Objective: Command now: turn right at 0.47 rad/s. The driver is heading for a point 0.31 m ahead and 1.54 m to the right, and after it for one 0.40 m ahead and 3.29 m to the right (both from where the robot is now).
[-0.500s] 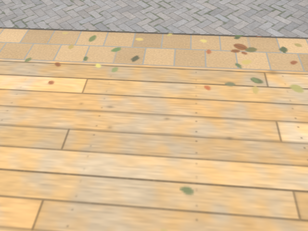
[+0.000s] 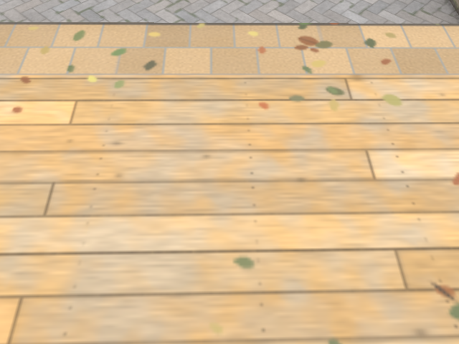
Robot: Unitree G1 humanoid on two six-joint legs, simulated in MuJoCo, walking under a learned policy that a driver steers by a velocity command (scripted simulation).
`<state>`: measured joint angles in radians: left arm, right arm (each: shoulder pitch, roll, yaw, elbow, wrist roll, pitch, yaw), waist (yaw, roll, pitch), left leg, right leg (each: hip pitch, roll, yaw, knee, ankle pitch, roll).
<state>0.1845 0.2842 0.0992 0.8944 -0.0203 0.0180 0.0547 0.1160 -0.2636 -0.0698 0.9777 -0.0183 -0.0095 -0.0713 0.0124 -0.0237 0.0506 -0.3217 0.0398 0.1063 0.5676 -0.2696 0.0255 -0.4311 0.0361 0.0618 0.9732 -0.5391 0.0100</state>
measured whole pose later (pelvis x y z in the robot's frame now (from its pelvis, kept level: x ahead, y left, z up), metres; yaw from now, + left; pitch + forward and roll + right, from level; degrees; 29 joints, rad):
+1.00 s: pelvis +0.33 -0.13 +0.01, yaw -35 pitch +2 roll +3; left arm 0.22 0.31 0.08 0.68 -0.03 -0.03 0.01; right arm 0.25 -0.27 -0.08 0.90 0.00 -0.11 0.01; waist -0.04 -0.06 0.03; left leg -0.15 -0.02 0.13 0.31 -0.19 0.02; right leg -0.66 -0.11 0.05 1.12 -0.29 -0.02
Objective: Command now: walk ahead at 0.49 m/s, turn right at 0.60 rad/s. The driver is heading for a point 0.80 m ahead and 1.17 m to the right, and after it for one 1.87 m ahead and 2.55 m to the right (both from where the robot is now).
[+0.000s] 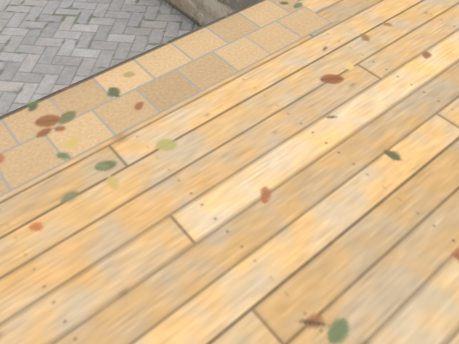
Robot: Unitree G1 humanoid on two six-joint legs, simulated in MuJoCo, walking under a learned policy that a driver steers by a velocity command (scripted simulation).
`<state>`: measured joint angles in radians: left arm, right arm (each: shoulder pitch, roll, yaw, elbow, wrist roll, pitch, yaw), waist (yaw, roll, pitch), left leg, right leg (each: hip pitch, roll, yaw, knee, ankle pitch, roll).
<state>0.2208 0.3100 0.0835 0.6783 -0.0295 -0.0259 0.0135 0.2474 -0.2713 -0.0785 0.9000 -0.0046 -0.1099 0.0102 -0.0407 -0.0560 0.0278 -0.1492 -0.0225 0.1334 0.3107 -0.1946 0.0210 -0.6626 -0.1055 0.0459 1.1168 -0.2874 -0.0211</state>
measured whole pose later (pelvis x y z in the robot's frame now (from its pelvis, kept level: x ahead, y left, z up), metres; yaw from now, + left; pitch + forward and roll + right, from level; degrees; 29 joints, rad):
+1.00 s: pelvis +0.57 -0.12 +0.00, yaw -35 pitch +1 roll +2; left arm 0.21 0.32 0.07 0.61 -0.02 -0.01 0.00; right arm 0.32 -0.28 -0.07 0.82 -0.01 -0.10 0.01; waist -0.06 -0.05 0.02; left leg -0.12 -0.02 0.13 0.32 -0.22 0.03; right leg -0.69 -0.09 0.07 1.07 -0.22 0.01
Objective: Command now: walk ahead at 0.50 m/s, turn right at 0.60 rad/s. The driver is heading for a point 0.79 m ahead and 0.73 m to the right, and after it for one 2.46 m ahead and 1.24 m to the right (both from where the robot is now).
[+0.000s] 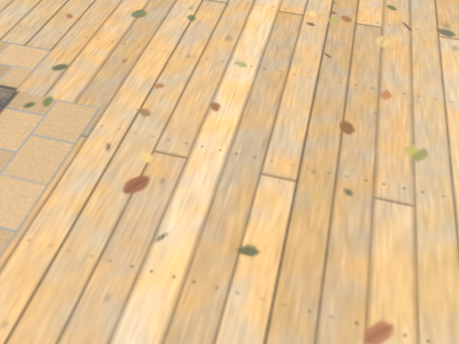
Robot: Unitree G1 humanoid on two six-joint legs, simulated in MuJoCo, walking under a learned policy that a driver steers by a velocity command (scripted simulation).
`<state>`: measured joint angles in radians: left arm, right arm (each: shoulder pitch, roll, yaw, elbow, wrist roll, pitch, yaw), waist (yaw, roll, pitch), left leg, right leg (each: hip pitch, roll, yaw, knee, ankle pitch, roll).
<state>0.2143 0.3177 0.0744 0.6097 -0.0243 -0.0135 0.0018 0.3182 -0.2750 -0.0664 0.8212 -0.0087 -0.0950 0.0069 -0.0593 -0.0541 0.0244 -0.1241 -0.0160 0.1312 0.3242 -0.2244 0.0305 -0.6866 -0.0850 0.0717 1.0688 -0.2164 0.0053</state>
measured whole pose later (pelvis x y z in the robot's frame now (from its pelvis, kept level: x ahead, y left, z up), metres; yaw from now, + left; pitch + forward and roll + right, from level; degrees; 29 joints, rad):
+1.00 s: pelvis +0.27 -0.04 -0.01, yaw -29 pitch +1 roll -1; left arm 0.17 0.28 0.06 0.66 -0.01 0.05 0.02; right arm 0.19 -0.26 -0.04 0.72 0.01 0.02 -0.02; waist -0.03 -0.01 0.04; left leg -0.30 0.03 -0.02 0.50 -0.23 -0.01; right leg -0.27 0.01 0.06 0.59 -0.32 0.07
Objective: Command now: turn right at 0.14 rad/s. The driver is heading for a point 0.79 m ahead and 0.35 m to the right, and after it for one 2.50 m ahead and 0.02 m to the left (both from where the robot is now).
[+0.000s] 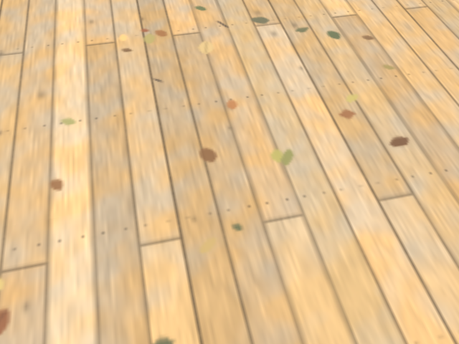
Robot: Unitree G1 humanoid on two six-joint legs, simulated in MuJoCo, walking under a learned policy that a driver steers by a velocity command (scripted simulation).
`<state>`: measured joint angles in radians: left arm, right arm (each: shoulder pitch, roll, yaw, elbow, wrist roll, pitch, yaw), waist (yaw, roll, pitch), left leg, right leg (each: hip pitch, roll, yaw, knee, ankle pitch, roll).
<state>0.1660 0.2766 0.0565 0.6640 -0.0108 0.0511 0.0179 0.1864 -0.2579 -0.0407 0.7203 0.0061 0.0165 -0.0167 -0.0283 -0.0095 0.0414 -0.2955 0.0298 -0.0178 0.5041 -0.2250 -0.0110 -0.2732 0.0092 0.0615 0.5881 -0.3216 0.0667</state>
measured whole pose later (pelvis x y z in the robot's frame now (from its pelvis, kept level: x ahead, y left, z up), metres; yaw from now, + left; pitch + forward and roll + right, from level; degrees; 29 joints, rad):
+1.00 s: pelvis +0.10 -0.09 +0.01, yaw -24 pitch +2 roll +2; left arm 0.44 0.23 0.04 0.71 -0.01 -0.05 0.01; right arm 0.12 -0.30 -0.07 0.70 -0.01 -0.09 0.02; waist 0.05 0.04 0.00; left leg -0.66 0.06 -0.03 0.90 -0.09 -0.03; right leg -0.10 0.04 0.06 0.33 -0.28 -0.08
